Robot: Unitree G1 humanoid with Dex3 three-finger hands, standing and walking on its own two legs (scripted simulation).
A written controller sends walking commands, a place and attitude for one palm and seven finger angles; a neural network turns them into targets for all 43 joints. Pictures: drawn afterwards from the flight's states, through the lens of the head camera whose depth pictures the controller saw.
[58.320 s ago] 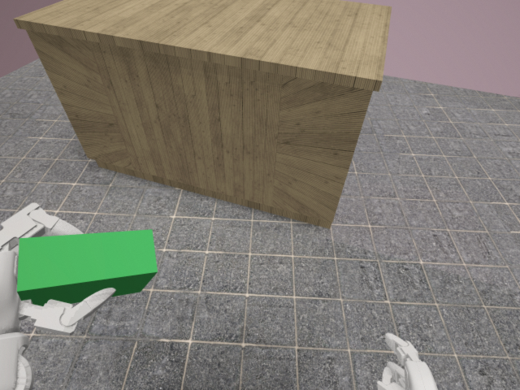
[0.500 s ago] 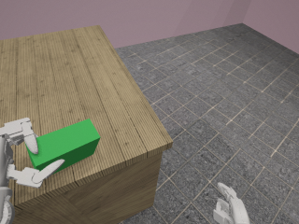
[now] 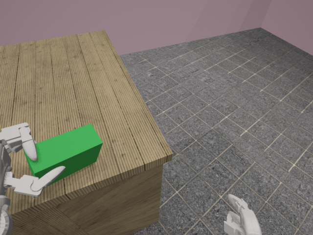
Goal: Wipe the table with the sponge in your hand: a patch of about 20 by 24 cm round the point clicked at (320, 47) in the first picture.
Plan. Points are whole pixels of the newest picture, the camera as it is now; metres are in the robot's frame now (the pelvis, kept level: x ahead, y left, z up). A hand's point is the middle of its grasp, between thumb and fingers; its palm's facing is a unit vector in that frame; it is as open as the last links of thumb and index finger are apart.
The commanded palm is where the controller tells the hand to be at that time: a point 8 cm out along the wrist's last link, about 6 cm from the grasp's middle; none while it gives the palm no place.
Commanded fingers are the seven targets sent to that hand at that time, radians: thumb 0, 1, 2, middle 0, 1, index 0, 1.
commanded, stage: shuffle to correct the standing spot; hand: left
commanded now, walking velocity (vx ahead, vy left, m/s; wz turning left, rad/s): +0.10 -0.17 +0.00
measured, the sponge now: (75, 151) +0.26 +0.19 +0.12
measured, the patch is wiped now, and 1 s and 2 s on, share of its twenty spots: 0.75 0.75 0.75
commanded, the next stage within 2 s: none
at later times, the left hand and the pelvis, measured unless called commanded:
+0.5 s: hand (29, 163) +0.21 +0.25 +0.17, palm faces +0.36 -0.86 -0.36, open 7.0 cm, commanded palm +0.15 +0.29 +0.19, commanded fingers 0.00 0.10 1.30 -1.20 -1.60 -1.20 -1.60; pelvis -0.01 +0.01 +0.00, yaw +0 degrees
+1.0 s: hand (29, 161) +0.21 +0.25 +0.16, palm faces +0.36 -0.87 -0.35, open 7.0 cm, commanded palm +0.16 +0.29 +0.19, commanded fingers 0.00 0.10 1.30 -1.20 -1.60 -1.20 -1.60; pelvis +0.00 +0.01 +0.00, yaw +0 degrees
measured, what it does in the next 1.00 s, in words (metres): stands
